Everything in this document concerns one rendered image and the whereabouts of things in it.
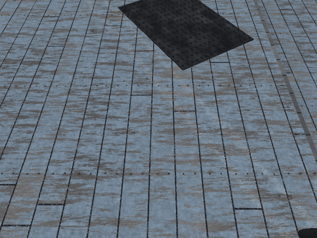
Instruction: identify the robot right hand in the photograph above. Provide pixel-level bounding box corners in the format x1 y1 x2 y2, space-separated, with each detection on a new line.
298 228 317 238

